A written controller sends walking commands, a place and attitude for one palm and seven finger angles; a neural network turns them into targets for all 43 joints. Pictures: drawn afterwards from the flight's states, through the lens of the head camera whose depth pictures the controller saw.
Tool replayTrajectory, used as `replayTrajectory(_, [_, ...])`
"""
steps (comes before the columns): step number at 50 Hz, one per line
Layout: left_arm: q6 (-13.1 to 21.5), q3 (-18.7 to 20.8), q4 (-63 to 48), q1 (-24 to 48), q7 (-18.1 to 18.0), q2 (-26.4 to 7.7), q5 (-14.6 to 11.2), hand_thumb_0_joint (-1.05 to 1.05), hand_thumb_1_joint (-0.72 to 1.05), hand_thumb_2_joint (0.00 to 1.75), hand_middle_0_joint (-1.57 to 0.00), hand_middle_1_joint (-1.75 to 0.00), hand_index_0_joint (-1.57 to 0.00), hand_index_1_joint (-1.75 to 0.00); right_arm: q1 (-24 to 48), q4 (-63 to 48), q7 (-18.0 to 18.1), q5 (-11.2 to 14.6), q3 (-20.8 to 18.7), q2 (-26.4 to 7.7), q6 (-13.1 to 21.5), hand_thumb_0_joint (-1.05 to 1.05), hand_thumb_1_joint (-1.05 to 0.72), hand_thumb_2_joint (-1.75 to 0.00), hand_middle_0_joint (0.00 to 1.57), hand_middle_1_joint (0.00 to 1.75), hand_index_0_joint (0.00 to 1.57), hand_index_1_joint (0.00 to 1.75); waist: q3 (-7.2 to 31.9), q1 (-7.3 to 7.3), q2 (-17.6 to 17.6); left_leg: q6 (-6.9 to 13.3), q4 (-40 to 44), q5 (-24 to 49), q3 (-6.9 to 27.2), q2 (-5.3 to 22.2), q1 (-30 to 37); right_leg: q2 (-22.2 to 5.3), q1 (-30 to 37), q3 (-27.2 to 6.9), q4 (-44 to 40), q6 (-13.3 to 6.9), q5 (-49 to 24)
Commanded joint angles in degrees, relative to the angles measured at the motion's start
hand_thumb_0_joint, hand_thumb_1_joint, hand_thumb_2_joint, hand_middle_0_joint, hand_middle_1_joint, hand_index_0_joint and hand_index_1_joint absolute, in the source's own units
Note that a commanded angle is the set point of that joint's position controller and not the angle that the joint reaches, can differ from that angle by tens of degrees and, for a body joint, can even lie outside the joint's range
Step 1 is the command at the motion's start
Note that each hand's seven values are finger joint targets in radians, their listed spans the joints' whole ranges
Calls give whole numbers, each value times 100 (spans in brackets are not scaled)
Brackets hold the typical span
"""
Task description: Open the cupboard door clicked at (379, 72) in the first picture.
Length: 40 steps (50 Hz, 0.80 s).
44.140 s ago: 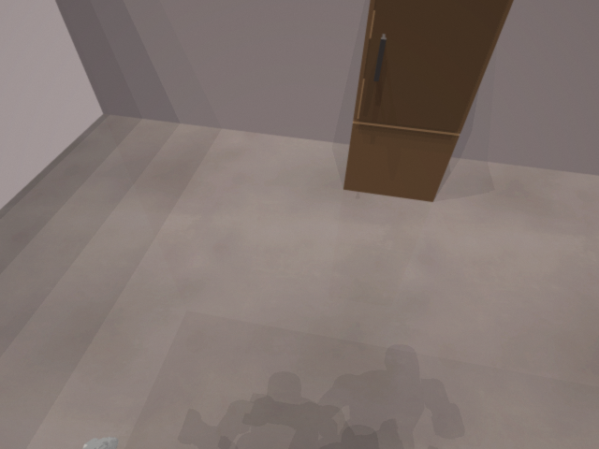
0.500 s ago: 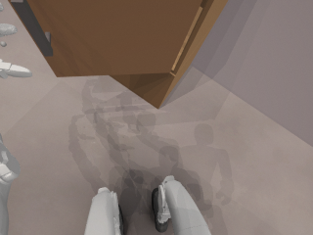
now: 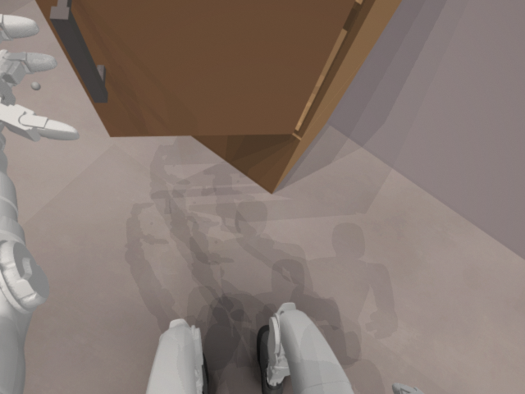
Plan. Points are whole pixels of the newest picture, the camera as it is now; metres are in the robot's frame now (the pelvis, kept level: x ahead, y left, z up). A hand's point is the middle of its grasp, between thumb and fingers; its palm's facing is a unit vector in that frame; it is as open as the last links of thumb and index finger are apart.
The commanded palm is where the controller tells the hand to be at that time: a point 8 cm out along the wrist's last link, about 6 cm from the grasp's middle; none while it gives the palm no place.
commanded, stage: slide the fingers in behind the handle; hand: left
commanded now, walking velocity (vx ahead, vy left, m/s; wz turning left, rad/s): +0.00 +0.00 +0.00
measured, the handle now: (85, 50) +0.58 +0.21 +0.05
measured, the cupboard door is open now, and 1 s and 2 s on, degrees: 42 42 42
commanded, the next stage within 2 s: close the thumb around the handle in 1.70 s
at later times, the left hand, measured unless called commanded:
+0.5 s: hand (55, 86) +0.52 +0.23 +0.05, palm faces +0.02 -1.00 -0.02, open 14.0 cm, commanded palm +0.51 +0.26 +0.05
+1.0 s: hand (86, 85) +0.53 +0.20 +0.05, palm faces +0.02 -1.00 -0.02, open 14.0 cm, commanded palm +0.51 +0.23 +0.05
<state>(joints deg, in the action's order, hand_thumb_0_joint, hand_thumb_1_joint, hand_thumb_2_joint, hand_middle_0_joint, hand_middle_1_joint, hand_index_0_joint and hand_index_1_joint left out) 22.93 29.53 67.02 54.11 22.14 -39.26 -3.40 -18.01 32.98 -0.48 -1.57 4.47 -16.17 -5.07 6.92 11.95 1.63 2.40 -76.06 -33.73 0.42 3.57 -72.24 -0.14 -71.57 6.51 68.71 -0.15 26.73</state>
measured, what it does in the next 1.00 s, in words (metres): stands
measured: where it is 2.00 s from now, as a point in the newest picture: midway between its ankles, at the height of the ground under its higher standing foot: (235, 388)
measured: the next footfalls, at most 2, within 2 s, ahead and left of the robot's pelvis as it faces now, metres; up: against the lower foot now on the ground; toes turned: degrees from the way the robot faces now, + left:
none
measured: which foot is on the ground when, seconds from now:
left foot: down 0.00-1.00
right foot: down 0.00-1.00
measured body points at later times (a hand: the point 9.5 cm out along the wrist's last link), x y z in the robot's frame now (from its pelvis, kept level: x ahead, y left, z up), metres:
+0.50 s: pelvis -0.01 +0.00 +0.00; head +0.17 +0.04 +0.41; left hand +0.52 +0.29 +0.05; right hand +0.01 -0.27 -0.10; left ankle +0.00 +0.09 -0.61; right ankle +0.05 -0.13 -0.61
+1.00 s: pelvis +0.00 +0.00 +0.00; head +0.18 +0.03 +0.42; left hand +0.52 +0.25 +0.05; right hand +0.01 -0.26 -0.10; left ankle +0.00 +0.09 -0.61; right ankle +0.05 -0.13 -0.61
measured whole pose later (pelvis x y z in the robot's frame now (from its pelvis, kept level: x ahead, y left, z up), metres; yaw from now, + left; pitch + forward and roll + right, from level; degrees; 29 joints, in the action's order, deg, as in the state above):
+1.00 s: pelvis +0.00 +0.00 +0.00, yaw +0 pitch +29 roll -5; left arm 24.2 24.8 65.6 53.7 14.9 -30.9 -3.1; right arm -20.0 34.7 -1.6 -2.3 3.5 -15.0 -5.0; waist 7.6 11.6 2.3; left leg 2.3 -74.9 -33.4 -0.2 3.2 -71.0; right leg -0.4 -70.9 5.7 68.4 -0.1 26.8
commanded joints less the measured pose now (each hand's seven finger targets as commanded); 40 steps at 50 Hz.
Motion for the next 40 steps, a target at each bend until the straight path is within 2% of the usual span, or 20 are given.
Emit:
replayTrajectory(1, [300, 155, -1145, 2174, 107, -1810, -167, 0, -50, 30, -30, -120, -30, -120, -1236, -140, 94, 44, -407, -1159, 13, 0, -90, -90, 20, 30, 20, 30, 3249, -6, 1248, -113, 850, 3092, 488, -103, 2527, 274, 1542, -348, -545, -120, -1701])
replayTrajectory(4, [282, 327, -1249, 2083, 188, -1986, -234, 0, -50, 30, -30, -120, -30, -120, -1269, -152, 102, 45, -424, -1196, 12, 0, -90, -90, 20, 30, 20, 30, 3419, -63, 1208, -107, 843, 3162, 509, -93, 2564, 276, 1627, -348, -526, -122, -1774])
replayTrajectory(5, [258, 348, -1219, 2084, 216, -1993, -261, 0, -50, 30, -30, -120, -30, -120, -1262, -153, 103, 55, -430, -1193, 19, 0, -90, -90, 20, 30, 20, 30, 3388, -29, 1129, -88, 827, 3085, 485, -96, 2486, 280, 1636, -366, -555, -103, -1774])
replayTrajectory(8, [255, 99, -1362, 2093, 279, -1629, -339, 0, -50, 30, -30, -120, -30, -120, -1271, -136, 83, 64, -442, -1157, 43, 0, -90, -90, 20, 30, 20, 30, 3353, -12, 1242, -89, 859, 3063, 502, -93, 2589, 285, 1557, -355, -575, -132, -1722])
replayTrajectory(10, [253, 82, -1407, 2133, 262, -1559, -355, 0, -50, 30, -30, -120, -30, -120, -1308, -66, 85, 56, -473, -1177, 40, 0, -90, -90, 20, 30, 20, 30, 3364, 8, 1216, -115, 887, 3052, 548, -72, 2737, 283, 1409, -323, -613, -113, -1602])
replayTrajectory(12, [214, -20, -1328, 2114, 218, -1385, -364, 0, -50, 30, -30, -120, -30, -120, -1298, -39, 83, 60, -472, -1162, 48, 0, -90, -90, 20, 30, 20, 30, 3206, 41, 1110, -101, 920, 2873, 532, -88, 2606, 276, 1385, -319, -657, -104, -1490])
replayTrajectory(13, [227, -75, -1299, 2184, 192, -1329, -350, 0, -50, 30, -30, -120, -30, -120, -1304, -30, 88, 63, -474, -1161, 59, 0, -90, -90, 20, 30, 20, 30, 3113, 50, 1225, -111, 929, 2839, 565, -85, 2681, 276, 1209, -306, -645, -131, -1385])
replayTrajectory(14, [215, -180, -1238, 2327, 146, -1227, -323, 0, -50, 30, -30, -120, -30, -120, -1302, 21, 92, 54, -470, -1163, 62, 0, -90, -90, 20, 30, 20, 30, 2984, 121, 1207, -117, 957, 2703, 569, -76, 2681, 274, 1084, -291, -680, -115, -1262])
replayTrajectory(15, [206, -153, -1166, 2424, 84, -1262, -312, 0, -50, 30, -30, -120, -30, -120, -1303, 33, 103, 48, -463, -1169, 71, 0, -90, -90, 20, 30, 20, 30, 2864, 143, 1110, -107, 970, 2519, 572, -88, 2545, 277, 1090, -299, -701, -111, -1163])
replayTrajectory(16, [223, -65, -1172, 2432, 12, -1402, -269, 0, -50, 30, -30, -120, -30, -120, -1318, 37, 114, 40, -459, -1180, 80, 0, -90, -90, 20, 30, 20, 30, 2897, 107, 1131, -101, 979, 2462, 554, -95, 2516, 271, 1133, -312, -697, -118, -1133])
replayTrajectory(19, [373, -102, -1423, 2608, -138, -1374, -172, 0, -50, 30, -30, -120, -30, -120, -1342, 31, 92, -3, -467, -1143, 117, 0, -90, -90, 20, 30, 20, 30, 3317, 43, 1498, -166, 969, 2730, 599, -109, 2862, 269, 1094, -296, -603, -156, -1203])
replayTrajectory(22, [378, -131, -1207, 2443, -254, -1234, -151, 0, -50, 30, -30, -120, -30, -120, -1309, 22, 62, -17, -456, -1127, 113, 0, -90, -90, 20, 30, 20, 30, 3112, 60, 1255, -156, 974, 2721, 586, -104, 2708, 267, 1165, -285, -626, -144, -1226])
replayTrajectory(26, [348, -101, -1127, 2417, -354, -1273, -77, 0, -50, 30, -30, -120, -30, -120, -1323, -31, 42, -15, -446, -1128, 70, 0, -90, -90, 20, 30, 20, 30, 3061, 44, 1175, -143, 985, 2667, 560, -108, 2580, 266, 1256, -292, -614, -140, -1263])
replayTrajectory(28, [406, 15, -1343, 2419, -396, -1398, -95, 0, -50, 30, -30, -120, -30, -120, -1317, -77, 46, -18, -453, -1131, 69, 0, -90, -90, 20, 30, 20, 30, 3302, 4, 1194, -133, 958, 2788, 551, -110, 2642, 265, 1368, -319, -571, -147, -1380])
replayTrajectory(30, [425, -106, -1376, 2423, -399, -1207, -99, 0, -50, 30, -30, -120, -30, -120, -1292, -69, 20, -21, -459, -1093, 73, 0, -90, -90, 20, 30, 20, 30, 3343, 7, 1294, -156, 959, 2872, 538, -109, 2714, 265, 1375, -316, -582, -138, -1449])
replayTrajectory(31, [415, -29, -1315, 2262, -416, -1224, -114, 0, -50, 30, -30, -120, -30, -120, -1315, -76, 23, -17, -471, -1094, 65, 0, -90, -90, 20, 30, 20, 30, 3310, -14, 1077, -135, 953, 2855, 515, -112, 2603, 270, 1498, -328, -595, -127, -1513])
replayTrajectory(32, [393, -132, -1219, 2194, -417, -1118, -114, 0, -50, 30, -30, -120, -30, -120, -1289, -83, 20, 0, -464, -1090, 57, 0, -90, -90, 20, 30, 20, 30, 3154, 3, 1090, -135, 994, 2759, 499, -116, 2537, 268, 1475, -334, -627, -126, -1453])
replayTrajectory(35, [381, -251, -1217, 2510, -436, -954, -156, 0, -50, 30, -30, -120, -30, -120, -1307, -25, 29, -10, -469, -1094, 68, 0, -90, -90, 20, 30, 20, 30, 3028, 149, 975, -104, 980, 2554, 512, -113, 2448, 272, 1361, -336, -654, -105, -1338])
replayTrajectory(36, [393, -155, -1227, 2423, -449, -1064, -136, 0, -50, 30, -30, -120, -30, -120, -1325, -26, 38, -8, -481, -1104, 74, 0, -90, -90, 20, 30, 20, 30, 3117, 71, 1000, -115, 991, 2543, 516, -119, 2466, 264, 1403, -341, -644, -115, -1313])
replayTrajectory(40, [514, -397, -1520, 2584, -513, -691, -152, 0, -50, 30, -30, -120, -30, -120, -1374, 54, 10, -48, -523, -1066, 100, 0, -90, -90, 20, 30, 20, 30, 3411, 84, 1377, -228, 976, 3186, 630, -87, 3124, 253, 1118, -269, -590, -139, -1499])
